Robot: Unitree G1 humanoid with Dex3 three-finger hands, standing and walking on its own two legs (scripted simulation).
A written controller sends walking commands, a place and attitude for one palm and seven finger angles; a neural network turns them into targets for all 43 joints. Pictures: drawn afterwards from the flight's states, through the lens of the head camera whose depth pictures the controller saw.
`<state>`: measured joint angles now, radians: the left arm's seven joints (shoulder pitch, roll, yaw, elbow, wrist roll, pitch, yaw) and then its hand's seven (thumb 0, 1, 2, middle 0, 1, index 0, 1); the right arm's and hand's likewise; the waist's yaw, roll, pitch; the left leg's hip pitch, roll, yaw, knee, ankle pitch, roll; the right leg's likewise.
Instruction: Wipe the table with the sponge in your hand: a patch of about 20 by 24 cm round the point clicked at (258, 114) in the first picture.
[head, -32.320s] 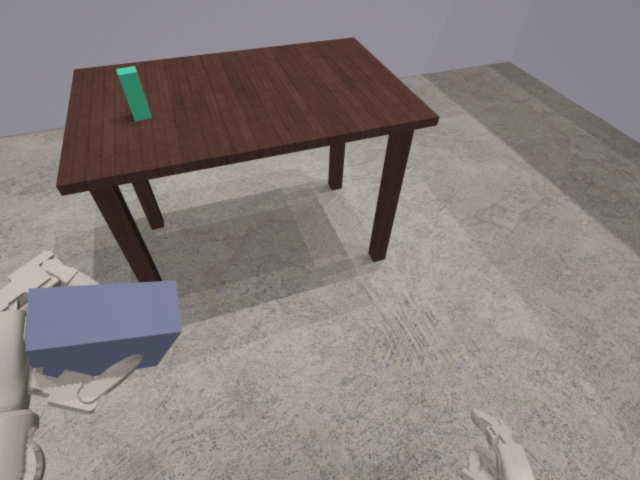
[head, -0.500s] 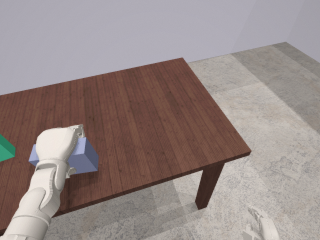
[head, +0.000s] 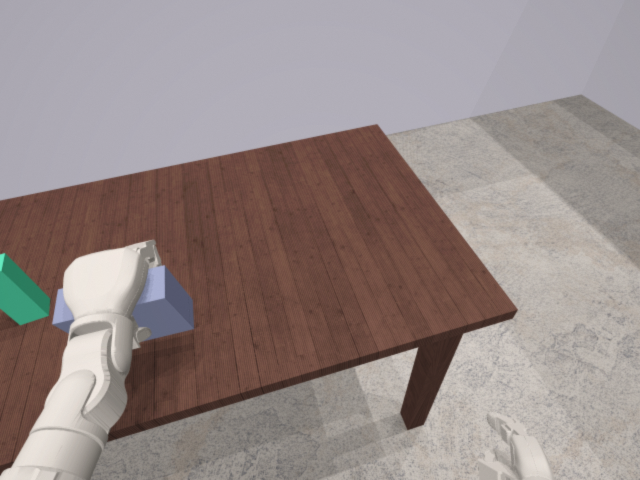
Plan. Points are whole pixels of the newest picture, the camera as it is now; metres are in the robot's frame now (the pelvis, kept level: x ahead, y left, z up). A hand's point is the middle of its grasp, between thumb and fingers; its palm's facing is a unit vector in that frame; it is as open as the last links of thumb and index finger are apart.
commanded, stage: move the sponge above the wiping area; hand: left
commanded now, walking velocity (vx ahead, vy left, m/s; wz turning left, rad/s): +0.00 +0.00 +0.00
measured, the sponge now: (136, 315) +0.30 +0.31 +0.03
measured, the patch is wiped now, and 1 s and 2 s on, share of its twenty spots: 0.00 0.00 0.00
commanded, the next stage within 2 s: lower the sponge onto the table in 1.80 s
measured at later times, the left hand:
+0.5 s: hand (110, 299) +0.29 +0.32 +0.07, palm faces +0.09 +0.00 -1.00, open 9.2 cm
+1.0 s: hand (118, 317) +0.28 +0.32 +0.05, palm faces -0.11 -0.05 -0.99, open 9.2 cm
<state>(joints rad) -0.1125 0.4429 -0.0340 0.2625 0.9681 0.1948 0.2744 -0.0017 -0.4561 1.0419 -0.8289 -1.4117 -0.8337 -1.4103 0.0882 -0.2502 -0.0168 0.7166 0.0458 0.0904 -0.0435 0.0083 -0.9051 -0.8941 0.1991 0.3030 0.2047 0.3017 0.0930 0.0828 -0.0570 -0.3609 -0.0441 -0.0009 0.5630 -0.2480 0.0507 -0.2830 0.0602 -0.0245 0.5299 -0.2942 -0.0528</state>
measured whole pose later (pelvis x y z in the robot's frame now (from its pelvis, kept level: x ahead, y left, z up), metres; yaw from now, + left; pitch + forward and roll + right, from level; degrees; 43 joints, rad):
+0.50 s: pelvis +0.00 -0.01 +0.00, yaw +0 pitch +2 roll -1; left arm -0.13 0.45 -0.02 0.33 0.92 0.37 0.24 0.00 -0.45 1.03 -0.83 -1.43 -0.84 -1.43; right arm 0.10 -0.26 -0.01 0.73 0.07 0.12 -0.03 0.01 -0.91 -0.89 0.20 0.30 0.20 0.30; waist 0.08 0.09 -0.08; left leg -0.33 -0.04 0.00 0.52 -0.23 0.04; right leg -0.25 0.07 -0.02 0.49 -0.28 -0.06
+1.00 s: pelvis +0.00 -0.02 +0.01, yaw +0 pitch +2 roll +0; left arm -0.18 0.47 -0.08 0.45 0.90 0.47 0.11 0.00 -0.45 1.03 -0.84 -1.45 -0.84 -1.44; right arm 0.09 -0.27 0.02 0.71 0.10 0.15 -0.04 0.01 -0.90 -0.89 0.20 0.30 0.21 0.30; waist 0.05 0.10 -0.07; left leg -0.31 -0.03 -0.02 0.50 -0.22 0.03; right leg -0.23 0.07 -0.03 0.46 -0.27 -0.07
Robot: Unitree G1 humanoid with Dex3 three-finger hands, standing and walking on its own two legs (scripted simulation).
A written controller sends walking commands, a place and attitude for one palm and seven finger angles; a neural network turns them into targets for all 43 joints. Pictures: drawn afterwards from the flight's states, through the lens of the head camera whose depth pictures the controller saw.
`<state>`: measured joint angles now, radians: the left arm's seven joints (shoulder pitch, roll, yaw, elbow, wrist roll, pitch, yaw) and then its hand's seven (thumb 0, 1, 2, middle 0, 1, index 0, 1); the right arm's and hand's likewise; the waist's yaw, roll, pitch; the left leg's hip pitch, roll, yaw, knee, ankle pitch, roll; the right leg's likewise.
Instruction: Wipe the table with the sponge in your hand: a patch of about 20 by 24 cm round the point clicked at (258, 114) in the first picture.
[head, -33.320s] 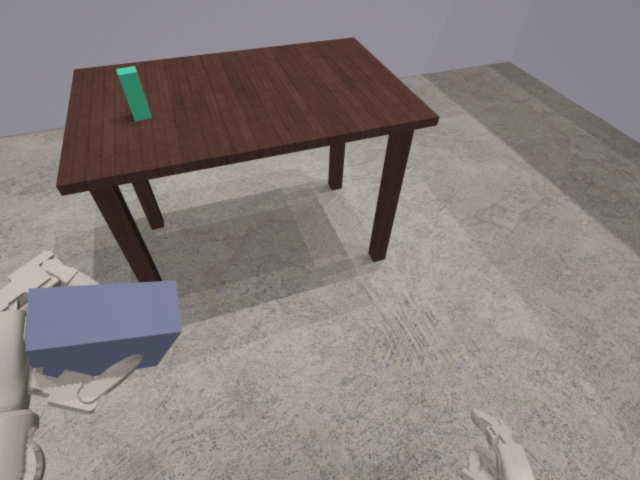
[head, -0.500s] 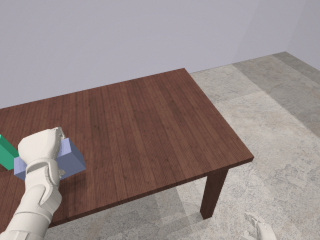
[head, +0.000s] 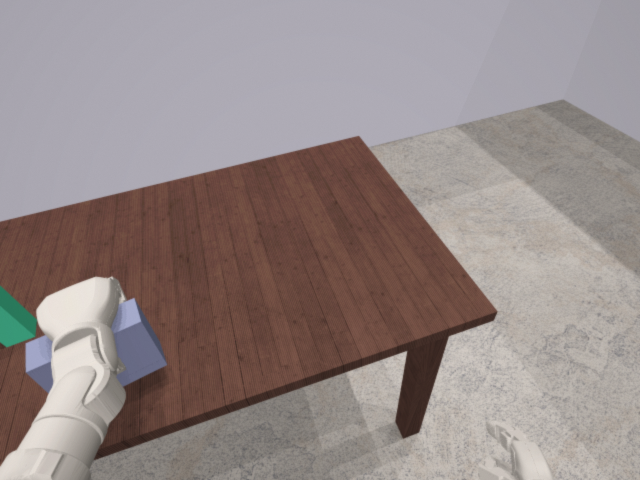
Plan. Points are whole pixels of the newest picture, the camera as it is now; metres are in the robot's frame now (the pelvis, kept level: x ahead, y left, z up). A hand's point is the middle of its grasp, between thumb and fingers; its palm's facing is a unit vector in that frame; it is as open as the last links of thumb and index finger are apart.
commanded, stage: move the sponge above the wiping area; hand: left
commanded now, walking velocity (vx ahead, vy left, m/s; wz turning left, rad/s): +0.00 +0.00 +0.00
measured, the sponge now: (107, 361) +0.26 +0.34 -0.01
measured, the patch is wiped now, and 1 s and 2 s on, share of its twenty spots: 0.00 0.00 0.00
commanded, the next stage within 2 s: lower the sponge onto the table in 0.80 s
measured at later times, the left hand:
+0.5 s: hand (120, 359) +0.26 +0.31 +0.01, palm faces -0.25 -0.16 -0.96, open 9.1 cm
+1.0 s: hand (160, 356) +0.27 +0.26 +0.00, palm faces -0.23 -0.16 -0.96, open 9.1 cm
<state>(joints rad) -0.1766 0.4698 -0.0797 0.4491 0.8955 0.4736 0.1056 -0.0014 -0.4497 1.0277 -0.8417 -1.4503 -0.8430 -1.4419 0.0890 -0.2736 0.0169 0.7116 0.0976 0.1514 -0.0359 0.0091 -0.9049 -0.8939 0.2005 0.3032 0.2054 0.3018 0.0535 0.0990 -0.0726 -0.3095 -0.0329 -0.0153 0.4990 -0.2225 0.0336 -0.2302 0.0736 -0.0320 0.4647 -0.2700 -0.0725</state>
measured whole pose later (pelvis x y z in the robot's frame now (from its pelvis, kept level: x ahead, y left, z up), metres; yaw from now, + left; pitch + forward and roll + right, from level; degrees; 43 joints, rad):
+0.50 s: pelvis +0.00 +0.01 +0.00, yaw +0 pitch +2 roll -1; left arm -0.10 0.46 -0.10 0.39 0.88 0.39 0.00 0.00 -0.44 1.02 -0.86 -1.47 -0.85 -1.45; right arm 0.09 -0.28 0.01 0.68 0.08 0.13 -0.04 0.01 -0.90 -0.89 0.20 0.30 0.21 0.30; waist 0.05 0.09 -0.05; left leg -0.31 -0.04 -0.02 0.51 -0.23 0.04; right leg -0.22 0.07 -0.04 0.46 -0.27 -0.07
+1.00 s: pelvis -0.01 +0.02 +0.00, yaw +0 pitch +1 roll -1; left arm -0.10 0.39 -0.15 0.34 0.94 0.21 0.02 0.00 -0.45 1.02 -0.88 -1.48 -0.87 -1.45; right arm 0.11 -0.25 0.02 0.67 0.06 0.10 -0.05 0.01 -0.90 -0.89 0.20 0.30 0.21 0.30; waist 0.05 0.08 -0.04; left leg -0.32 -0.05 -0.02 0.53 -0.23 0.05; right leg -0.23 0.06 -0.03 0.49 -0.27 -0.06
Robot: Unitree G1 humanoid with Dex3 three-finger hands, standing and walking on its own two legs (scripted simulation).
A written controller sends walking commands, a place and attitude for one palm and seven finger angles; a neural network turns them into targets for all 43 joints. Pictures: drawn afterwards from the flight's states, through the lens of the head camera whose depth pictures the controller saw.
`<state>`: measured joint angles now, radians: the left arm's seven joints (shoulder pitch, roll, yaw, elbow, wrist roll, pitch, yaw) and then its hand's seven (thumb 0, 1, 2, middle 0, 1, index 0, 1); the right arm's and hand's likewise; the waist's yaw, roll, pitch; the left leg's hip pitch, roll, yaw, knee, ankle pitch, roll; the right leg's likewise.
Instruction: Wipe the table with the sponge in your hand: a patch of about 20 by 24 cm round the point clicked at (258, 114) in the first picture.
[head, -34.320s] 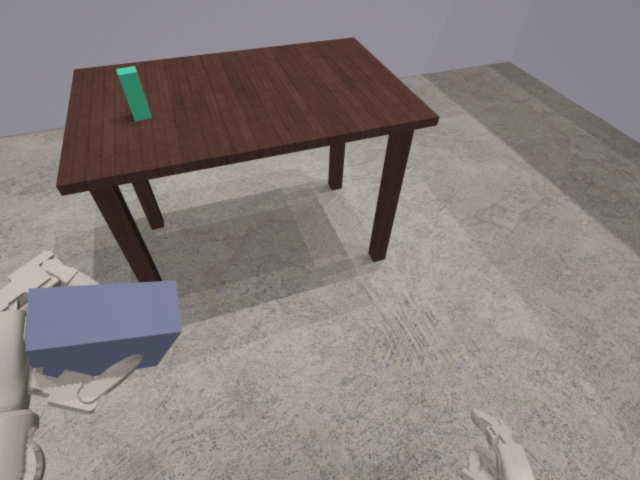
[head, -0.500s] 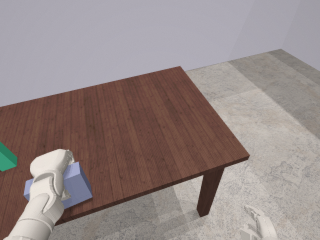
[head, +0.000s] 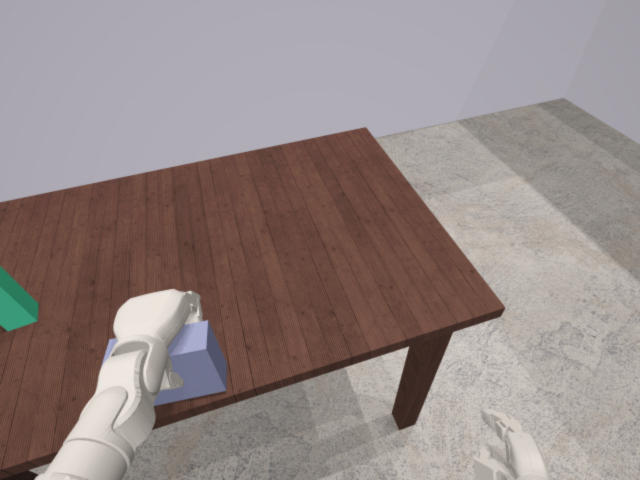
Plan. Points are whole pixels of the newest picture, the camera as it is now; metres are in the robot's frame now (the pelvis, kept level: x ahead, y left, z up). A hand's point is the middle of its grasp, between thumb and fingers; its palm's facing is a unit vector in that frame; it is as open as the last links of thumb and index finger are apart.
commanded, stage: lower the sponge onto the table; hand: left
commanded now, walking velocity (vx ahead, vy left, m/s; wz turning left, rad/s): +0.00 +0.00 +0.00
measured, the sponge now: (174, 372) +0.26 +0.25 -0.05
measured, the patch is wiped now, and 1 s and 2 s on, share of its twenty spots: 0.00 0.00 0.50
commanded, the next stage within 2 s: wipe forward along the first lane in 0.82 s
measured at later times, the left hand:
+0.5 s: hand (160, 338) +0.28 +0.25 +0.02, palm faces -0.10 -0.09 -0.99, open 9.1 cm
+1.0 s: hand (141, 334) +0.29 +0.29 +0.01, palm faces -0.05 -0.04 -1.00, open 9.1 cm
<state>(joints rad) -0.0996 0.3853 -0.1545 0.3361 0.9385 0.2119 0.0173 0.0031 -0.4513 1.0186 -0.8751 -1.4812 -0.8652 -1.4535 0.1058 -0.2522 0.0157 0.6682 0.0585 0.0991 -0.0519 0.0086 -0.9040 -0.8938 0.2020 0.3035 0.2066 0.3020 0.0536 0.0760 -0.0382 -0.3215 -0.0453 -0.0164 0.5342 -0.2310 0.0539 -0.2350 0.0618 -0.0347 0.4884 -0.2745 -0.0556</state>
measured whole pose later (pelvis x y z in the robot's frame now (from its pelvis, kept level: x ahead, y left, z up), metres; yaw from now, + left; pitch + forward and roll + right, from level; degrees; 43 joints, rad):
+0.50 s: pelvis +0.00 -0.01 +0.00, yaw +0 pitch +1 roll -1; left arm -0.05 0.43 -0.09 0.28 0.99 0.09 0.12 0.01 -0.46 1.03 -0.89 -1.50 -0.88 -1.47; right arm 0.10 -0.26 -0.01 0.69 0.04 0.07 -0.07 0.01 -0.91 -0.89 0.20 0.30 0.20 0.30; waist 0.09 0.06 -0.03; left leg -0.32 -0.03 -0.02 0.55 -0.25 0.03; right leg -0.23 0.08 -0.04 0.50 -0.29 -0.08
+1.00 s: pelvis +0.00 -0.01 -0.01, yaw +0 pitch +4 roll -1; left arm -0.09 0.42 -0.03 0.42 1.00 0.16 0.24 0.00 -0.47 1.03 -0.89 -1.50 -0.87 -1.47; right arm 0.14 -0.28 -0.04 0.71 0.06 0.11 -0.04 0.01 -0.91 -0.89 0.20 0.30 0.20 0.30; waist 0.06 0.08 -0.07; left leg -0.40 -0.03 -0.02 0.60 -0.26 0.04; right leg -0.31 0.08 -0.03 0.54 -0.30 -0.07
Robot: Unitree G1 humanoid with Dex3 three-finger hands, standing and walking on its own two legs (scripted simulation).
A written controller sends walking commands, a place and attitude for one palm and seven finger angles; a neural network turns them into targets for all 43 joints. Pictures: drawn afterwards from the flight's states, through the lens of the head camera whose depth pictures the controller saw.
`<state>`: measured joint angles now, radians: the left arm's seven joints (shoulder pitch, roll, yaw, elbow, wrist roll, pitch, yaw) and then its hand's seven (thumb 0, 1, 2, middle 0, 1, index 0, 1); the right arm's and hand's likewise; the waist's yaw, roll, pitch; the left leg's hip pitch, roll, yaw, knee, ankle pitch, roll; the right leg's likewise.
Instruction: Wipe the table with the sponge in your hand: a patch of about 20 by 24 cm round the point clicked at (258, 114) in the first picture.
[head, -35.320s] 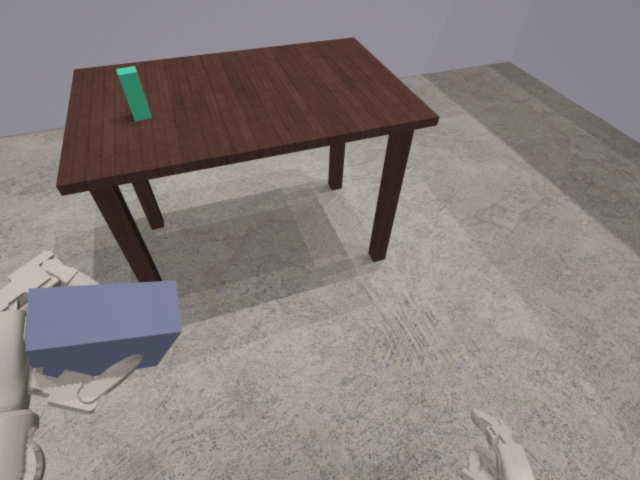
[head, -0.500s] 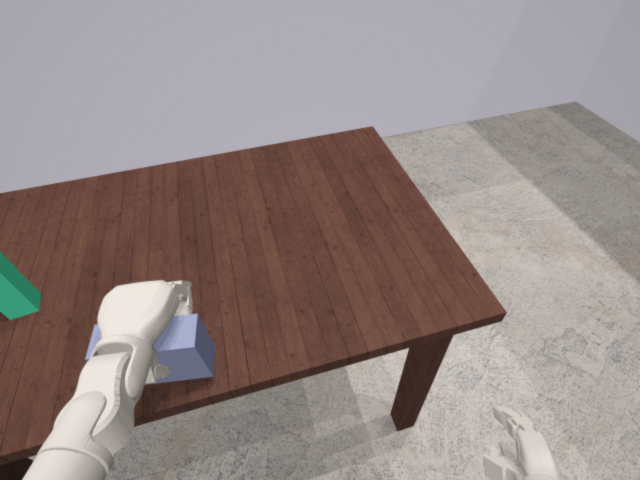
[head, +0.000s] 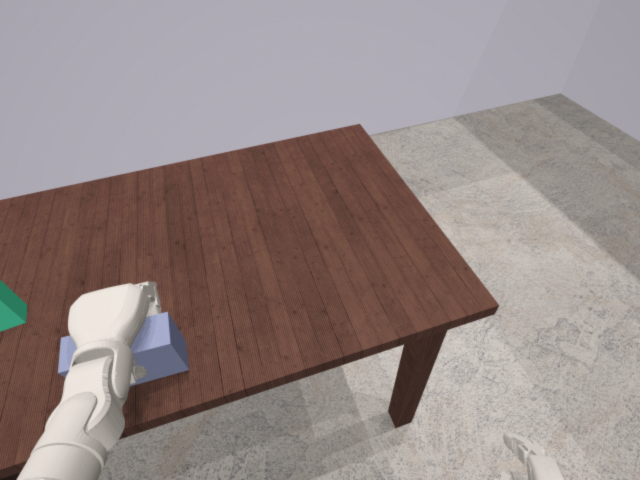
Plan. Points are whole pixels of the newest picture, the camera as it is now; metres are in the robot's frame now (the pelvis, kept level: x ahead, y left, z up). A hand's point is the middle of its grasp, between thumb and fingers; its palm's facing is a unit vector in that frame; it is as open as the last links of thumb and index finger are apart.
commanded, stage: wipe forward along the first lane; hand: left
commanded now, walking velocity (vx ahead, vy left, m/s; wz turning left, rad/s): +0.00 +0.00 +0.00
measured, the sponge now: (134, 359) +0.27 +0.31 -0.04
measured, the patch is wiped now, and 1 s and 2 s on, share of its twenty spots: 0.00 0.50 0.65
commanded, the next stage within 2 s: slide across to the middle lane in 1.54 s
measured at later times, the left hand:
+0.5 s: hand (127, 303) +0.34 +0.33 +0.01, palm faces -0.12 -0.02 -0.99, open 9.2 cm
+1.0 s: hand (129, 272) +0.39 +0.35 +0.01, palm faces -0.13 +0.01 -0.99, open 9.3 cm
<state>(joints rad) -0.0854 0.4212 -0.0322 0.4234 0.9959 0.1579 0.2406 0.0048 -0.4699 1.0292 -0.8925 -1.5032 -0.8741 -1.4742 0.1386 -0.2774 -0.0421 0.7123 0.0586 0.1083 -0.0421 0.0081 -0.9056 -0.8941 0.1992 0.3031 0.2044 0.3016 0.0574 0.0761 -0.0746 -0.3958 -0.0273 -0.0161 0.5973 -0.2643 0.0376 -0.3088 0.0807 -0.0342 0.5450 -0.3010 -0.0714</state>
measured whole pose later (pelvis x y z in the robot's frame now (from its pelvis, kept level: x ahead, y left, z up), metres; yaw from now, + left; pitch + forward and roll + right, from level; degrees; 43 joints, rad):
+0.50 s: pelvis -0.01 +0.01 -0.01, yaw +1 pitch +9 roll -2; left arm -0.42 0.48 0.01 0.81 1.04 0.09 0.23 -0.01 -0.55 1.05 -0.92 -1.43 -0.92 -1.47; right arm 0.21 -0.27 -0.03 0.72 0.07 0.14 -0.03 0.01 -0.90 -0.89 0.20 0.30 0.21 0.30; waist 0.01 0.06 -0.11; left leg -0.56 -0.03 -0.03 0.68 -0.27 0.05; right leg -0.46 0.08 -0.05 0.61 -0.31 -0.06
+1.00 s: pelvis -0.02 +0.02 -0.02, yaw +0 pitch +14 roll -4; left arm -0.69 0.59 0.03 1.09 1.07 0.06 0.26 -0.02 -0.55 1.06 -0.91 -1.43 -0.91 -1.49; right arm 0.28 -0.27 -0.02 0.73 0.07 0.13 -0.02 0.00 -0.91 -0.89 0.20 0.30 0.21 0.30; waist -0.06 0.05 -0.12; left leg -0.72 -0.02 -0.03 0.77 -0.29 0.06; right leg -0.61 0.09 -0.06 0.67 -0.31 -0.05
